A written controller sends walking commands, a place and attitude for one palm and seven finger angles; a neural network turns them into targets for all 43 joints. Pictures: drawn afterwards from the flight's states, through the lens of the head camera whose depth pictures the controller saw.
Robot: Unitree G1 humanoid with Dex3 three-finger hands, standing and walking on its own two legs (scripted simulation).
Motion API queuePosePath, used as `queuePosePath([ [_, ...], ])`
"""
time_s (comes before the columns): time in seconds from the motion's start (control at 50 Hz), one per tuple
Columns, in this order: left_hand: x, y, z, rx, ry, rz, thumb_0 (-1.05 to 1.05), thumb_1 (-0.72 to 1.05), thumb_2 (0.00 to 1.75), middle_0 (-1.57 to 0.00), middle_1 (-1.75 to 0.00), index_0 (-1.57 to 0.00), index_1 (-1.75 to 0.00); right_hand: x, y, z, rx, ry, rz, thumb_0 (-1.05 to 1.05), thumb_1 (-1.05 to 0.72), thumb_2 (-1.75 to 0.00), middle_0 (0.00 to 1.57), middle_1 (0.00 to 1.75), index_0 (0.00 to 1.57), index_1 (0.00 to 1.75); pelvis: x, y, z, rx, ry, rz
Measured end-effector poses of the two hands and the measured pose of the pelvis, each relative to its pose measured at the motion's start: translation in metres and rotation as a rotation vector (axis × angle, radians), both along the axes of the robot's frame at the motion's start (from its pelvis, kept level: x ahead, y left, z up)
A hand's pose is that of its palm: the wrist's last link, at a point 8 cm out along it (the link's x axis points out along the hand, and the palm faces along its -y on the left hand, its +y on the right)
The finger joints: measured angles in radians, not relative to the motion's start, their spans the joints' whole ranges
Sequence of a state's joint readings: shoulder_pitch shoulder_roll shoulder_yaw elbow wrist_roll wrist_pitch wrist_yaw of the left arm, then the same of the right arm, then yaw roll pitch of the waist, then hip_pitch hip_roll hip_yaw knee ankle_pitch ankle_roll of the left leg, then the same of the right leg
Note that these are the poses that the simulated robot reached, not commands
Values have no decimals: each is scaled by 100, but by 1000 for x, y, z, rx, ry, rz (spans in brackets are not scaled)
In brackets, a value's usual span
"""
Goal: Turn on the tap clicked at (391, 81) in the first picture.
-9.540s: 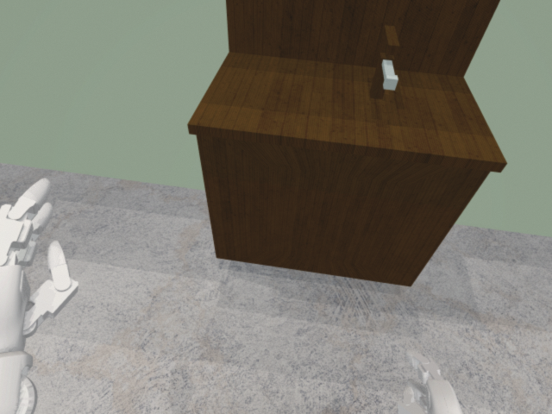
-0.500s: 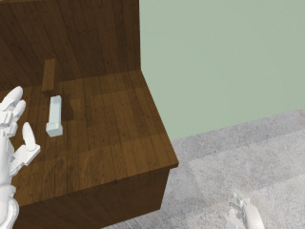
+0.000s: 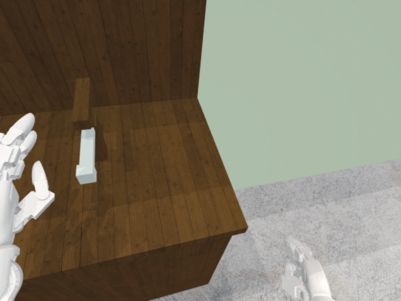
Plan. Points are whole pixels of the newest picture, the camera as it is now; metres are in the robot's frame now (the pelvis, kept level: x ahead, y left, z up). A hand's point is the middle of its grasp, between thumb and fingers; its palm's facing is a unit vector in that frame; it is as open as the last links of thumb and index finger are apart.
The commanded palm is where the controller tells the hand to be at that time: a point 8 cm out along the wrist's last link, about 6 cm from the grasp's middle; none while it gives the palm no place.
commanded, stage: come to a stop and stand still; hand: left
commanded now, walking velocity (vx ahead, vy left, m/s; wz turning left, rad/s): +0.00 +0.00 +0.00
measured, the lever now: (86, 173) +0.31 +0.25 +0.08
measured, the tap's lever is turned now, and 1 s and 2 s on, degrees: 0 0 0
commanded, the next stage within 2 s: look again from close up in 0.14 s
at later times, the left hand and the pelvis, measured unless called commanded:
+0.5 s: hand (45, 197) +0.22 +0.25 +0.16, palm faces +0.39 -0.86 -0.34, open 7.4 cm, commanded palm +0.16 +0.28 +0.18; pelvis +0.00 +0.00 +0.00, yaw +1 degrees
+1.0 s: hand (71, 202) +0.21 +0.21 +0.17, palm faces +0.34 -0.86 -0.38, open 7.4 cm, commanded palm +0.15 +0.25 +0.18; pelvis -0.02 -0.03 -0.01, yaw -1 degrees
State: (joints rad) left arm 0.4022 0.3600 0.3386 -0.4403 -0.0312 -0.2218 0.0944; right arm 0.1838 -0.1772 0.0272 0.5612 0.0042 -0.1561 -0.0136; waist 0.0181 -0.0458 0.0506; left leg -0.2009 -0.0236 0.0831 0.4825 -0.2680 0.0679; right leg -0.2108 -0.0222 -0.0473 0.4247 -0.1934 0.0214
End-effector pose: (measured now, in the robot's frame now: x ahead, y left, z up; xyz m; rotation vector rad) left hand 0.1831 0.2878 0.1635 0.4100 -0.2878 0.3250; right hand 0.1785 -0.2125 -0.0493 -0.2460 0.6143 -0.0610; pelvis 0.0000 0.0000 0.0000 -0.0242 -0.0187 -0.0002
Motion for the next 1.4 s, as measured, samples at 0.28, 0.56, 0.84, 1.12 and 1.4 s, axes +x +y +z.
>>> queuePosePath([
  [0.28,-8,6,10,-3,-38,38,1,89,90,-21,-30,-21,-30,-1,-1,-5,-16,49,-3,1,-90,-90,20,30,20,30,2,3,1,-5,-5,8],
  [0.56,-9,0,7,1,-2,29,2,89,90,-21,-30,-21,-30,-19,-5,-13,-5,88,-28,1,-90,-90,21,30,20,30,-1,0,1,-5,-3,10],
  [0.84,-7,-3,4,-2,1,28,2,89,90,-21,-30,-21,-30,-15,-15,-9,-7,56,-45,1,-90,-90,21,30,20,30,-8,-7,-1,9,-4,-22],
  [1.12,-30,-66,23,144,-28,-71,1,89,90,-21,-30,-21,-30,-40,-50,-33,41,80,-22,1,-90,-90,21,30,20,30,-36,-52,-11,1,15,-21],
  [1.4,-74,-71,13,145,-17,-61,1,89,90,-21,-30,-21,-30,-115,-98,-30,-79,170,-140,1,-91,-90,20,30,20,30,-78,-69,-7,55,48,-6],
])
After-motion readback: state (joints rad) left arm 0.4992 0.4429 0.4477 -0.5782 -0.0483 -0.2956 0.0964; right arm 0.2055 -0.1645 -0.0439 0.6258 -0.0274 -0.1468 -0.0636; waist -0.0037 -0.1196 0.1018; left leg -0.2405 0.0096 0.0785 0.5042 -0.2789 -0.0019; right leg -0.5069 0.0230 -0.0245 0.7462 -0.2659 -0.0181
